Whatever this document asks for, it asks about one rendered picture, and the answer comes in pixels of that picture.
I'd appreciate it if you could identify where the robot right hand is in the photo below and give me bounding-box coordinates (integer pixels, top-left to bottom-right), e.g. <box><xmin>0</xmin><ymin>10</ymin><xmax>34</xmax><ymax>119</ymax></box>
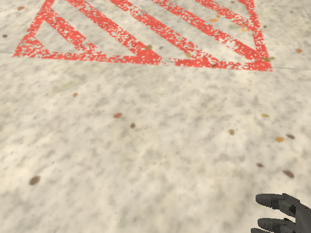
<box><xmin>251</xmin><ymin>193</ymin><xmax>311</xmax><ymax>233</ymax></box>

